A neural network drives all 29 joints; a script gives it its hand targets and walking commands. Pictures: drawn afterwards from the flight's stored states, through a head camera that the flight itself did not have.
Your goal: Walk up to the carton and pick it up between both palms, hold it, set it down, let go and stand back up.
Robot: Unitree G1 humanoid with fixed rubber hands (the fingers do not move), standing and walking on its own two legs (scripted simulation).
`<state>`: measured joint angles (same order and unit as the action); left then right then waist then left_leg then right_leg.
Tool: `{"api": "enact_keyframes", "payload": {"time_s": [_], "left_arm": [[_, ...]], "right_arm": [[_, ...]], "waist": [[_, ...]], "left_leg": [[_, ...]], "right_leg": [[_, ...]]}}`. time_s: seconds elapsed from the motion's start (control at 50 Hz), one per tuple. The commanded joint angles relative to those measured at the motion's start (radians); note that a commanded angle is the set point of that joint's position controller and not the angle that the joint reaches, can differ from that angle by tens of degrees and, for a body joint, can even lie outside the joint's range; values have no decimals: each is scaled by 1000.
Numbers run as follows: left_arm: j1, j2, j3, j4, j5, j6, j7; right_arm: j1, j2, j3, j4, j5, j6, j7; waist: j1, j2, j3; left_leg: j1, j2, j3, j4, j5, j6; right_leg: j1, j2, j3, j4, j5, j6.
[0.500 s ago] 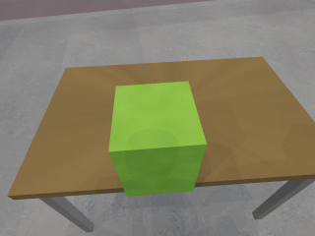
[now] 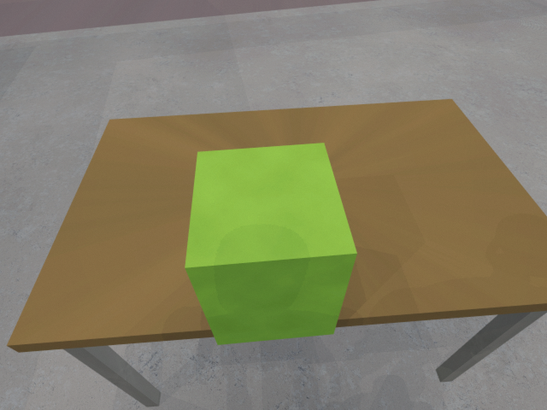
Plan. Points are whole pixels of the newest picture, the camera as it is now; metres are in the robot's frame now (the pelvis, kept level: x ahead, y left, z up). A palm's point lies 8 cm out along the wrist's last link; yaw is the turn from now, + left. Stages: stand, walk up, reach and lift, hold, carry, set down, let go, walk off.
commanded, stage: stand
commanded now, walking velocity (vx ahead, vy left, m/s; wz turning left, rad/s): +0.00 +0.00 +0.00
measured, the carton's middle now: (268, 247) +0.37 +0.03 +0.02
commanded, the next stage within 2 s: none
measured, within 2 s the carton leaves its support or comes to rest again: neither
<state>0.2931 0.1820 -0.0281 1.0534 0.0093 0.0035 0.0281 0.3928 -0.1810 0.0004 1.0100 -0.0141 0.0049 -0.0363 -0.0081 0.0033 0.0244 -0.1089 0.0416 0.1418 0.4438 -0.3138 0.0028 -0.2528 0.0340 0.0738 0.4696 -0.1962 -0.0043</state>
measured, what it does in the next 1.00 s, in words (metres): stands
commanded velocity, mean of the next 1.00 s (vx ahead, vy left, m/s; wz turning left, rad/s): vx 0.00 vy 0.00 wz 0.00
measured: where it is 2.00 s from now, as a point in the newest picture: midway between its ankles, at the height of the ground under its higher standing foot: outside the picture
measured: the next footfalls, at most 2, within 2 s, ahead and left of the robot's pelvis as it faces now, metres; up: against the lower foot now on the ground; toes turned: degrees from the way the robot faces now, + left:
none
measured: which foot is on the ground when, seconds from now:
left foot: down 0.00-1.00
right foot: down 0.00-1.00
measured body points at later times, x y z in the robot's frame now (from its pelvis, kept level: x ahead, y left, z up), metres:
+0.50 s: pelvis +0.00 +0.00 +0.00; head +0.01 +0.00 +0.45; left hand +0.02 +0.24 -0.15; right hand -0.04 -0.23 -0.15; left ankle -0.05 +0.11 -0.74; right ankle +0.03 -0.12 -0.74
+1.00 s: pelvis +0.00 +0.00 +0.00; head +0.01 +0.00 +0.45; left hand +0.01 +0.23 -0.15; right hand -0.03 -0.23 -0.16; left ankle -0.05 +0.11 -0.74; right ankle +0.03 -0.12 -0.74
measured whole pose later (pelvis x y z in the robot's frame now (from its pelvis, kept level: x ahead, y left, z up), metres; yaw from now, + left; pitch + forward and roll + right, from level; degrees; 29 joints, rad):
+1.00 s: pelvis +0.00 +0.00 +0.00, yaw +0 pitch -1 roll +0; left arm 0.29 0.17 -0.03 1.06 0.01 0.00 0.03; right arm 0.38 -0.17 0.00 1.04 -0.01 0.01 -0.03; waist -0.01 0.00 0.03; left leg -0.11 0.04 0.14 0.44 -0.31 0.01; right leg -0.25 0.03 0.08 0.46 -0.19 0.00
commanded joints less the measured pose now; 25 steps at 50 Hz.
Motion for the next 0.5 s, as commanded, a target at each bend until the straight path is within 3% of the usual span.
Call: {"api": "enact_keyframes", "payload": {"time_s": [0.0, 0.02, 0.14, 0.16, 0.2, 0.48], "left_arm": [[49, 89, 12, -16, 1, -9, -1], [51, 88, 12, -14, 1, -8, 1], [44, 77, 11, -11, -1, -6, 3], [59, 101, 23, -27, -9, -18, 19], [56, 92, 19, -19, -12, -25, 25], [49, 97, 21, -23, -7, -20, 29]], "right_arm": [[100, -71, -18, 20, 2, 0, -2], [96, -68, -18, 19, 0, 0, -3], [82, -60, -16, 42, -1, -7, 0], [109, -122, -25, 12, 31, -16, -7], [107, -100, -21, 17, 35, -21, -8], [123, -98, -15, -9, 19, -14, -8]], "waist": [[-4, -1, 73], [-7, -26, 60], [-1, 17, 69], [7, -4, 83], [3, -7, 61], [2, 3, 64]], "left_leg": [[-44, 83, -95, -95, 46, 44], [-34, 87, -97, -97, 45, 47], [-55, 95, -102, -112, 60, 49], [-63, 108, -106, -116, 106, 21], [-31, 105, -104, -111, 143, 10], [-27, 96, -105, -121, 109, 15]], "right_leg": [[-43, -86, 99, -74, 155, -38], [-41, -82, 95, -72, 152, -37], [-25, -75, 80, -56, 169, -33], [-11, -105, 84, -63, 177, -12], [-9, -106, 85, -61, 209, -6], [-16, -105, 74, -73, 155, -3]]}}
